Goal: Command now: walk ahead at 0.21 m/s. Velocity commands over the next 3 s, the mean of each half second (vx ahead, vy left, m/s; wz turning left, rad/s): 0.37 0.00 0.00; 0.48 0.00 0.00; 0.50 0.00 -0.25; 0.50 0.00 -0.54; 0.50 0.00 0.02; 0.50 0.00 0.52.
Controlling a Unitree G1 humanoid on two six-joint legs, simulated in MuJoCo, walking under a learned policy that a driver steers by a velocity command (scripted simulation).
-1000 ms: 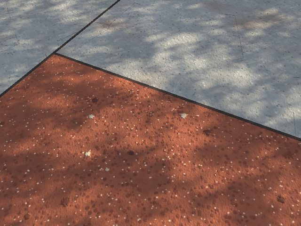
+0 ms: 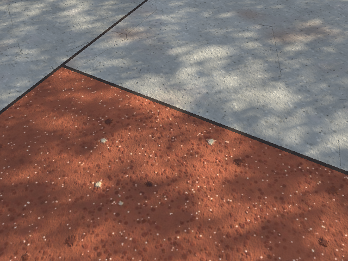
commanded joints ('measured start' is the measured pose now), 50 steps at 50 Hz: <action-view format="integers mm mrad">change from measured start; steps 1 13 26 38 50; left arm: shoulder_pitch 94 -93 -463 -202 33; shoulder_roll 121 104 107 122 206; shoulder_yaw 27 34 27 45 58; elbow -24 -161 -321 -198 -115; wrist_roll -13 -42 -25 18 -5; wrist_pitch -29 -118 -87 -109 -89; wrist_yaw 0 -49 -91 -101 -45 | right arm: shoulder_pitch -23 255 312 183 -220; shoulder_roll -92 -116 -169 -113 -93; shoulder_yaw -17 -20 -15 -22 -19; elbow -51 -24 -48 -158 -289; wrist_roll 7 -8 8 10 1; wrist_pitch -44 -136 -98 -113 -103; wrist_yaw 8 56 12 21 43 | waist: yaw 19 -65 -51 -27 62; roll -40 69 91 -54 -34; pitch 144 70 153 -47 71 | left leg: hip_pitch -91 445 278 -243 -366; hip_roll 18 334 251 163 122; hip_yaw -22 -456 -52 -79 9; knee -71 -376 -487 644 33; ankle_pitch -272 115 432 93 491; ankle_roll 46 216 140 42 -21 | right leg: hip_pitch -157 -729 -443 -27 52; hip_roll -80 -56 -36 -206 -170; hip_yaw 131 83 -46 259 61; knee -202 740 14 -389 -458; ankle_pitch -341 63 436 276 366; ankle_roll -108 -73 -41 -218 -191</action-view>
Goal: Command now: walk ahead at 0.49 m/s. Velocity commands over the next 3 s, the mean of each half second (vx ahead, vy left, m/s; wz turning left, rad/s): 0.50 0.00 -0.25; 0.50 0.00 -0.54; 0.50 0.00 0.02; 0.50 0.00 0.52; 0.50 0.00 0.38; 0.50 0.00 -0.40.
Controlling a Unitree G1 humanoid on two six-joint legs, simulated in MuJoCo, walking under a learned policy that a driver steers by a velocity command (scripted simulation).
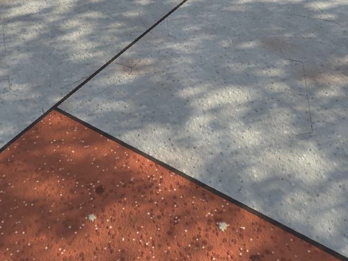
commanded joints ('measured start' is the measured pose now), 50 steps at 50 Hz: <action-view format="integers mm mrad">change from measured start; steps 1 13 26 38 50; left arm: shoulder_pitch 33 -49 -278 12 -87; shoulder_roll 160 156 43 345 178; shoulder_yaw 30 28 34 131 73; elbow -28 -87 -195 -244 -275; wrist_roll -9 -51 -13 -16 -12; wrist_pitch -4 -17 46 49 21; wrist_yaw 9 9 -18 -29 15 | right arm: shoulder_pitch -121 215 195 284 -44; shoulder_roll -36 -122 -130 -34 -70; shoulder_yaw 3 -30 -36 -3 -20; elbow -75 -16 29 -78 -159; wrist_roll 7 -8 -22 -15 -22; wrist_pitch -14 -33 -33 -25 -26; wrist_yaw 15 18 -21 -11 -2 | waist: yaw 4 -155 -103 -15 -40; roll -74 76 3 -299 -89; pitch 91 -154 82 -342 -5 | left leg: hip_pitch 27 840 598 11 102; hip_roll -33 228 117 -186 -54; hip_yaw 34 -365 182 81 8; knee -103 -413 -591 739 31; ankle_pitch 50 -318 -15 -681 -61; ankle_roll -3 198 139 -42 -71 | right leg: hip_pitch -53 -729 -679 431 -201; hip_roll -275 -154 -202 -419 -169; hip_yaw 126 169 89 875 256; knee -84 1126 591 170 32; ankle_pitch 149 -223 269 -80 299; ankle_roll -135 11 29 -410 -180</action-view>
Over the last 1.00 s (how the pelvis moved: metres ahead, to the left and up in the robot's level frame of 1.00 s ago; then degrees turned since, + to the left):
0.47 -0.04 0.01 0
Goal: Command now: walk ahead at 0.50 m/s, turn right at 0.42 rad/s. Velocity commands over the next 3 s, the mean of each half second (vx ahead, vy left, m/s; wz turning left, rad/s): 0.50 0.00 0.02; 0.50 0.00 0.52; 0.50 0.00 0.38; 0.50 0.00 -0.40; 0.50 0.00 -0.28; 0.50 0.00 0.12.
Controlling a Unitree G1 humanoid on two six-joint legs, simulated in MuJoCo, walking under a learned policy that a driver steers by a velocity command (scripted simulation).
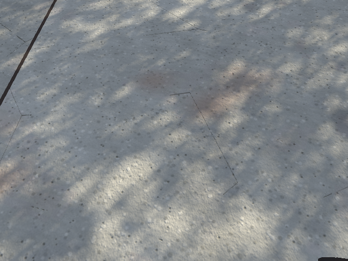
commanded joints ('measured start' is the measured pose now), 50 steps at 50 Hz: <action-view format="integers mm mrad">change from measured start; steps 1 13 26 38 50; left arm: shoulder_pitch -6 155 -242 69 -96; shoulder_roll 155 85 77 306 170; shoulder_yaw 36 0 -8 62 29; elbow -62 -40 -167 -119 -75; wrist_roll -3 12 26 30 20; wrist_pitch -13 -11 -43 -66 -55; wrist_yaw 17 18 16 4 3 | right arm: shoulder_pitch -54 347 266 449 153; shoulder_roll -27 -255 -148 6 -45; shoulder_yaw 3 -59 -25 21 1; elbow -57 5 -25 -110 -187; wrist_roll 1 -2 34 40 32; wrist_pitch -8 -25 17 39 72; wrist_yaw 10 46 7 -4 30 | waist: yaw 5 -116 -84 3 -25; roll -97 159 45 -364 -96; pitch -38 -388 -36 -391 -17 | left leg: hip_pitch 100 959 438 -14 -63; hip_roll -53 176 -7 -223 6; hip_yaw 58 -423 -190 -82 1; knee -219 -410 -675 241 72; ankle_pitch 222 31 147 -466 37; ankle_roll -7 380 272 88 30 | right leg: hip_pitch -56 -279 -401 582 75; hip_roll -197 -71 -155 -550 -363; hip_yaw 116 3 -3 632 -32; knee -110 817 341 44 -178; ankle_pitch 252 181 173 -34 264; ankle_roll -123 70 152 -177 -85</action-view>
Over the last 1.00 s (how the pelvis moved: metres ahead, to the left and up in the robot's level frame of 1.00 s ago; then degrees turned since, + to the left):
0.56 -0.06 0.00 -27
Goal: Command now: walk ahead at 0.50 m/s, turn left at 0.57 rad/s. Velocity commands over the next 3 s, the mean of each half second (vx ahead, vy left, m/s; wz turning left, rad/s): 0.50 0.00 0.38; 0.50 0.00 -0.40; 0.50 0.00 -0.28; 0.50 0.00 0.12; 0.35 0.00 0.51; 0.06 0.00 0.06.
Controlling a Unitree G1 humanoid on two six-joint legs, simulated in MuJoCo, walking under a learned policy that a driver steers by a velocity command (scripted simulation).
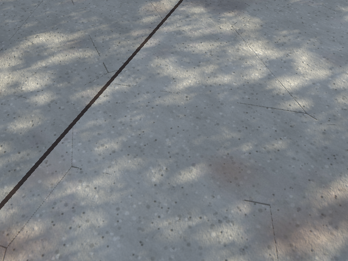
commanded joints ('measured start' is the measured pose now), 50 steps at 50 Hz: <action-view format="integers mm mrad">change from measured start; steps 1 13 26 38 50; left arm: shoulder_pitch -87 107 -126 -161 -62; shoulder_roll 153 54 93 129 177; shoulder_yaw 33 -18 -10 9 27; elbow -67 -92 -78 -172 -184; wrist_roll -3 18 -23 -21 -16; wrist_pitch -15 9 29 26 30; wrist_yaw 6 10 -5 -65 -1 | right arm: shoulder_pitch -28 191 57 99 1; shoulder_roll -5 -295 -79 -157 -55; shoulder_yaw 9 -87 -10 -35 14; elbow -75 -77 -4 64 -50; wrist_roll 0 3 -38 -15 -41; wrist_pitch -14 -5 -79 -19 -74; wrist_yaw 17 16 4 -36 -12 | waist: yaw -23 -87 -67 -38 -67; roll -118 229 -13 48 -87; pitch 9 -294 1 -61 -38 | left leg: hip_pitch -20 1069 528 825 73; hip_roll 27 203 82 152 -2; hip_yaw -6 -560 13 178 2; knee -139 -558 -877 -527 -44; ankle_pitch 166 -39 311 992 -74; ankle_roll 1 389 230 126 -52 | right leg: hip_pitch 17 -564 -572 -391 -127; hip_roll -263 -39 -166 16 -172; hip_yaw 99 -32 171 1 413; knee -137 988 586 304 -62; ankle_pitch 301 -342 260 48 342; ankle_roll -157 49 53 -83 -288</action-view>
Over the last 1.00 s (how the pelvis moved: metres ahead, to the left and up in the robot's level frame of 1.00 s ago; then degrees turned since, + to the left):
0.56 0.06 0.00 21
